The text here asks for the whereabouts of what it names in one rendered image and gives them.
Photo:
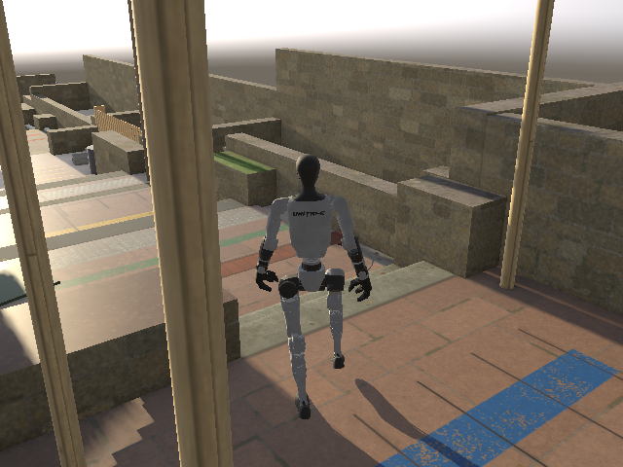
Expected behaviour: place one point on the robot right upper arm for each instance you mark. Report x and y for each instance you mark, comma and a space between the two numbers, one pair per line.
340, 205

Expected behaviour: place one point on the robot left shin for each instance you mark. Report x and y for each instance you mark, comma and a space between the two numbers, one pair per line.
299, 371

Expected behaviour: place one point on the robot left upper arm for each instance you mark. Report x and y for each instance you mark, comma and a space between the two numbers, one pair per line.
279, 206

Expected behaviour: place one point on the left robot hand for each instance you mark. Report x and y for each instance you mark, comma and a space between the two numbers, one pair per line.
271, 277

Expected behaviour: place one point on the robot shin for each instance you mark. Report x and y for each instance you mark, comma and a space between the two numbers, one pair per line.
336, 326
299, 371

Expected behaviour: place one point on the robot right forearm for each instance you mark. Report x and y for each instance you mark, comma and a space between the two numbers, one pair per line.
358, 262

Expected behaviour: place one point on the robot left forearm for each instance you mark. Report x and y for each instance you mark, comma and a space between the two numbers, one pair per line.
264, 258

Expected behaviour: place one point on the robot right shin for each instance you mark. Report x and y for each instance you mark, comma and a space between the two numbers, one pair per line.
336, 326

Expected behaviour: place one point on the right robot hand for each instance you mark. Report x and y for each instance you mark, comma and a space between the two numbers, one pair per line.
364, 285

